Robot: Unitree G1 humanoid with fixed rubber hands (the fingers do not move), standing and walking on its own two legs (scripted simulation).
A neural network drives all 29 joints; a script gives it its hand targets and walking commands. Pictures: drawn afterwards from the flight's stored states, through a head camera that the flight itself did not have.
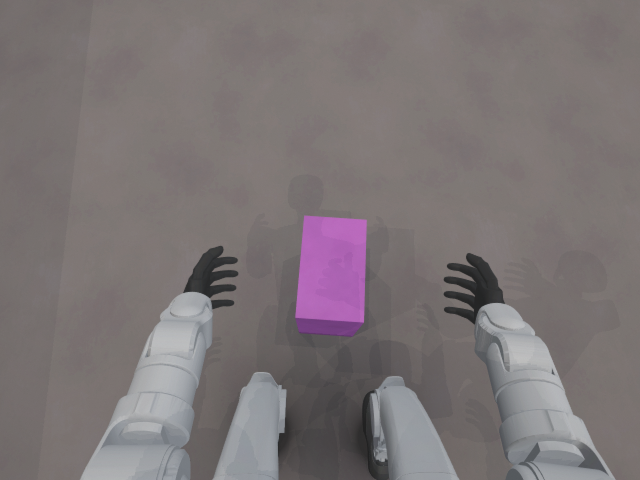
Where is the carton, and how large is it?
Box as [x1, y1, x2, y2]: [295, 216, 366, 336]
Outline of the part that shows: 304,216 295,315 299,332 352,336 363,322 366,220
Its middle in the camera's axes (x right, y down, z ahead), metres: +0.03 +0.09 +1.00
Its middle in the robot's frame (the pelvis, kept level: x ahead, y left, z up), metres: +0.48 -0.02 -0.55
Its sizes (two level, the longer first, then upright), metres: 0.241 0.148 0.262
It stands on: the floor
